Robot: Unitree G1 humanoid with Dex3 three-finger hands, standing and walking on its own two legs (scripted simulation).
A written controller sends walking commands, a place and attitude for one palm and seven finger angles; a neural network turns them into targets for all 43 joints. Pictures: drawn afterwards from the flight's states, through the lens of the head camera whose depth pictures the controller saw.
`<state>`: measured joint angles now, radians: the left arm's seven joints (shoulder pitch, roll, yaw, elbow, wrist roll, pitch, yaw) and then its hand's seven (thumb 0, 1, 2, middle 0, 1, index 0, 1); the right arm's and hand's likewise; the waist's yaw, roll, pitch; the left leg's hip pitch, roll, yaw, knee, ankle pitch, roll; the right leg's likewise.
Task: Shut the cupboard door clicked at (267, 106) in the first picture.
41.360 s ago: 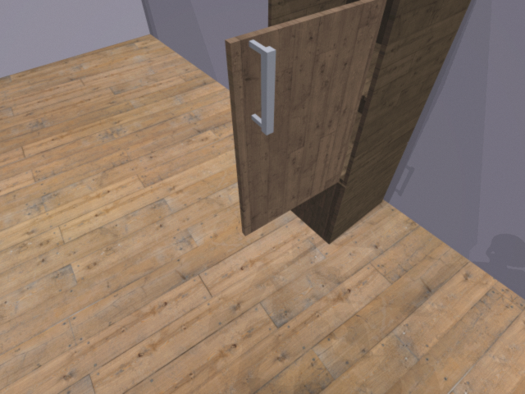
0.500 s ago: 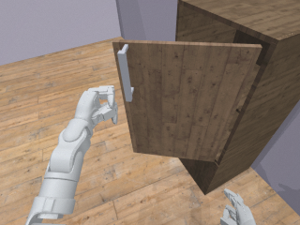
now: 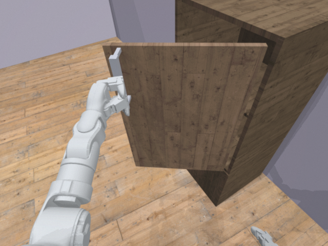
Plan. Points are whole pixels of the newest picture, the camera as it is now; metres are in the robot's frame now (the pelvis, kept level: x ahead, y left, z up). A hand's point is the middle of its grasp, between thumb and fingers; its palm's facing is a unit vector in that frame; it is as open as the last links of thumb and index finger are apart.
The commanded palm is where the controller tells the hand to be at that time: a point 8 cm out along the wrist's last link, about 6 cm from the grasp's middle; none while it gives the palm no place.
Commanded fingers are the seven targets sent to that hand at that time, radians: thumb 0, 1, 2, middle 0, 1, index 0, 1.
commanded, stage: bring the fist close to the handle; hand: left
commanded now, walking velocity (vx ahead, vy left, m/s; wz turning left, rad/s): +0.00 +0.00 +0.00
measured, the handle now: (122, 81) +0.50 +0.13 +0.16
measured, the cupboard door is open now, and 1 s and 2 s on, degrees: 54 44 31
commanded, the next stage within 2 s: push the door shut along its arc in 0.20 s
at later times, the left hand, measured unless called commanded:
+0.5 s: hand (125, 100) +0.42 +0.11 +0.16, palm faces -0.07 -1.00 -0.04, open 3.1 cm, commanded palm +0.40 +0.17 +0.17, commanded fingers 0.00 0.90 0.90 -1.30 -1.50 -1.30 -1.50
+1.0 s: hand (135, 82) +0.48 +0.09 +0.17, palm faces -0.22 -0.98 -0.03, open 3.1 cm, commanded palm +0.48 +0.15 +0.17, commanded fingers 0.00 0.90 0.90 -1.30 -1.50 -1.30 -1.50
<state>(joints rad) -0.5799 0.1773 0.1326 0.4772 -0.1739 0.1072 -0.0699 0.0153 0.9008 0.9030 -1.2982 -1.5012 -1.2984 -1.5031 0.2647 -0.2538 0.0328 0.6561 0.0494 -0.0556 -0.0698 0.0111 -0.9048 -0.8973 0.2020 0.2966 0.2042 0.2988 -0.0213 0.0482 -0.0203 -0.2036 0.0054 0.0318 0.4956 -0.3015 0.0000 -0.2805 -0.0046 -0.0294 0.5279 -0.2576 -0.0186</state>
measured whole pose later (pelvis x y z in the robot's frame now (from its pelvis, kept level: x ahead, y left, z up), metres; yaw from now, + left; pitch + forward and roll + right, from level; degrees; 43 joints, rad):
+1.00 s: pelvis -0.01 +0.01 -0.01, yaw +0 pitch +8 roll +0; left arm -1.06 0.35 0.21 1.16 -0.14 -0.15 -0.24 0.02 0.90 0.91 -1.30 -1.50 -1.31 -1.50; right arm 0.40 -0.29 0.02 0.74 0.02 -0.14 -0.06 0.01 -0.90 -0.90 0.20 0.30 0.21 0.30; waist -0.14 0.03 -0.03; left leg -0.42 -0.01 0.04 0.60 -0.31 0.02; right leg -0.49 -0.02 -0.02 0.60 -0.25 0.00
